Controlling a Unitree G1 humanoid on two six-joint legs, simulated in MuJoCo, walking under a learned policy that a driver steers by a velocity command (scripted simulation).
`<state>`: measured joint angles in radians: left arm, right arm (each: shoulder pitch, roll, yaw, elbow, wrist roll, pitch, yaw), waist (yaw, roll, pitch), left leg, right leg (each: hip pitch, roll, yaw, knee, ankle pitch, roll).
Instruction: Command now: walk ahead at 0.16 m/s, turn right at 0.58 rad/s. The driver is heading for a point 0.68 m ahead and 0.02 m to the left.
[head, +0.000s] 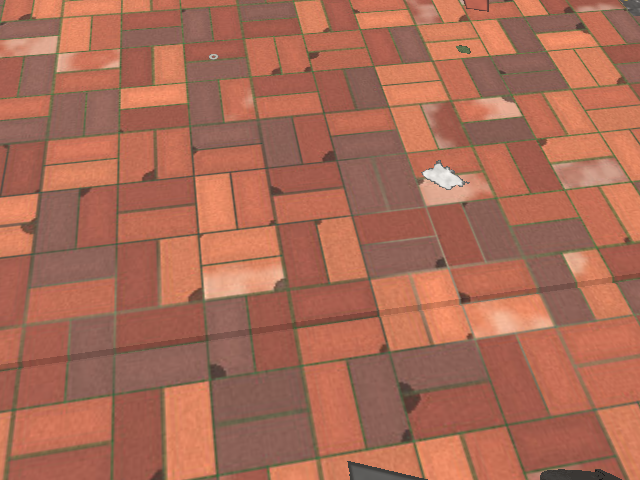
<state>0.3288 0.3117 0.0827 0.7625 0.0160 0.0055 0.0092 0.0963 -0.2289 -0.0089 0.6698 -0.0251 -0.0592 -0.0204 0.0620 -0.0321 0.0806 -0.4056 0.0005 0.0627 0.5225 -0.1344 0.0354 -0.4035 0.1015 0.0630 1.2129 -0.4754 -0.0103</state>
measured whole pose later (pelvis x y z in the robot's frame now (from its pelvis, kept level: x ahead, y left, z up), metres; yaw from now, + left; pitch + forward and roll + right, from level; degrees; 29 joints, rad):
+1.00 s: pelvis +0.06 -0.02 +0.01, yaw -11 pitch -1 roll +0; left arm 0.30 0.23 0.04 0.90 0.03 -0.01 -0.01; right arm 0.33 -0.23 -0.04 0.92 -0.02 0.01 -0.01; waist 0.00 0.01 -0.01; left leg -0.13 -0.01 0.01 0.44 -0.29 0.04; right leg -0.26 0.03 -0.03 0.61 -0.38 -0.08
